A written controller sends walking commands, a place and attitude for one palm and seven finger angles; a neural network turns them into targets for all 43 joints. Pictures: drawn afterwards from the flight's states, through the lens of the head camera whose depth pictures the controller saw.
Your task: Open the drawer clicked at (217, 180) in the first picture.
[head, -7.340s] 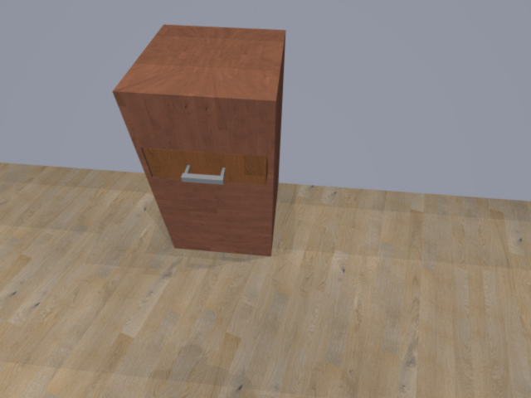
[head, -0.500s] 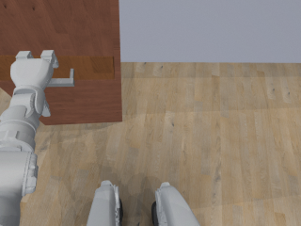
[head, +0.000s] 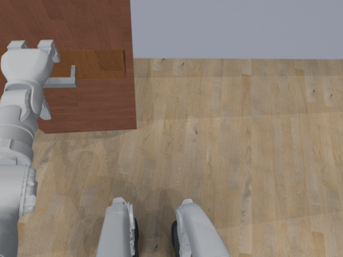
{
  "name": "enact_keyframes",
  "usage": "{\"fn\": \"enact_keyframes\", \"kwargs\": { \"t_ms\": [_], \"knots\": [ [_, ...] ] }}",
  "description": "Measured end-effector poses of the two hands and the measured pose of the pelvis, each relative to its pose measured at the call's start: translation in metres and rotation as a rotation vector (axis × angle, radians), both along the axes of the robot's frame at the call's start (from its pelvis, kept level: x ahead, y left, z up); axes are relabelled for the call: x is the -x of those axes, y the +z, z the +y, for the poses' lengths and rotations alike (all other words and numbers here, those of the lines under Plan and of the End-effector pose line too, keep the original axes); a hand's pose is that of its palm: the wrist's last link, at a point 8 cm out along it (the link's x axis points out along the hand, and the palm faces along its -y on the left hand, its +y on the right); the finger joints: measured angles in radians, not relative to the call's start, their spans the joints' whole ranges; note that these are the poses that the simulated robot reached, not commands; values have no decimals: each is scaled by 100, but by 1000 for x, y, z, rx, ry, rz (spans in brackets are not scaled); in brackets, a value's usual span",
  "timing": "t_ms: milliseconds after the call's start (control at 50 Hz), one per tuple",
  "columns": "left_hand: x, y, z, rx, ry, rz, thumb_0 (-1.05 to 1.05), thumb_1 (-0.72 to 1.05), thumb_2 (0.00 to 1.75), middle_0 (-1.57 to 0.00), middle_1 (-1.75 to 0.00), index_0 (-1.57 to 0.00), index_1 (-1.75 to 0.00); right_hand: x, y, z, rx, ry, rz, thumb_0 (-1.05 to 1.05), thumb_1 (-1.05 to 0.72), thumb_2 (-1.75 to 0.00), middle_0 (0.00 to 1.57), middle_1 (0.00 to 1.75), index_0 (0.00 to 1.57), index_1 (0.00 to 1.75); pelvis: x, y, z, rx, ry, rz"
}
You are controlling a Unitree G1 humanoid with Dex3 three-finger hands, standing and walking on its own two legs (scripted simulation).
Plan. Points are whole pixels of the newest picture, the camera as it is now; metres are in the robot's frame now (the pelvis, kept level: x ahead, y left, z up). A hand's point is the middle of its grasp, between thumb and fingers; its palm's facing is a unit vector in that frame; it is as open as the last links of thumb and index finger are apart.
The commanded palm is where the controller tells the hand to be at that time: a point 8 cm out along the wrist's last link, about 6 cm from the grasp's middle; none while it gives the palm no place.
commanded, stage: move the hooked fingers above the handle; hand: left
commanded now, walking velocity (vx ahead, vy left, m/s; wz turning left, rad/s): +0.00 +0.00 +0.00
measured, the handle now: (50, 76) +0.57 +0.29 -0.09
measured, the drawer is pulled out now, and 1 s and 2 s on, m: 0.00 0.00 0.00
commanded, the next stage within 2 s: lower the fingers behind the handle in 1.66 s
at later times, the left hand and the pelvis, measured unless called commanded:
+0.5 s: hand (42, 81) +0.52 +0.28 -0.04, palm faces -0.06 -0.02 -1.00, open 13.8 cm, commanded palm +0.53 +0.24 +0.02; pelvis +0.01 +0.00 -0.01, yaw +0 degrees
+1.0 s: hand (40, 83) +0.52 +0.28 -0.04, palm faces -0.04 -0.01 -1.00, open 13.8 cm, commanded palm +0.52 +0.24 +0.02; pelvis +0.00 +0.00 -0.01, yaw -1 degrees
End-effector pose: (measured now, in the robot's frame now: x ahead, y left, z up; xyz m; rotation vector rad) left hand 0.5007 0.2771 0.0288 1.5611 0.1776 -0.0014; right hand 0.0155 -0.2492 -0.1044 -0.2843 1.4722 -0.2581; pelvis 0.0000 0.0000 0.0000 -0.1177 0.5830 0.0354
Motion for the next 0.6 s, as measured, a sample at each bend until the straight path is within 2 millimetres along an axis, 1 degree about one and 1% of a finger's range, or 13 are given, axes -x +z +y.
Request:
{"fn": "enact_keyframes", "kwargs": {
  "t_ms": [60,140,240,340,440,520,600],
  "knots": [
    [-5,2,-4,3,-14,-1,0,-48,30,-32,-120,-32,-120,-6,3,-7,18,10,-22,0,-91,-90,20,30,21,30,-2,-1,-1,0,1,3],
    [-11,-2,-5,16,-21,-25,0,-48,30,-32,-120,-32,-120,-10,3,-17,45,16,-32,0,-91,-90,20,30,21,30,-4,-6,-2,1,-5,12],
    [-6,-12,-1,3,-10,-40,0,-48,30,-32,-120,-33,-121,-10,-3,-24,49,21,-4,0,-91,-90,20,30,21,29,-4,-12,-3,-1,-11,17],
    [1,-23,7,0,9,-16,0,-48,30,-32,-120,-32,-120,-10,-7,-24,43,21,17,0,-91,-90,20,30,20,29,-3,-13,-4,-3,-11,22],
    [2,-16,4,12,-15,-46,0,-48,30,-32,-120,-32,-120,-13,-7,-19,33,21,24,0,-91,-90,20,30,21,29,-5,-10,-4,0,-2,22],
    [-4,-8,0,5,-6,-57,0,-48,30,-32,-120,-32,-120,-16,-5,-15,22,22,12,0,-91,-90,20,30,21,29,-6,-7,-4,2,2,18],
    [-9,-5,-2,-2,12,-40,0,-48,30,-32,-120,-33,-121,-17,-2,-12,16,17,-3,0,-91,-90,20,30,21,29,-7,-4,-3,2,1,13]
  ]
}}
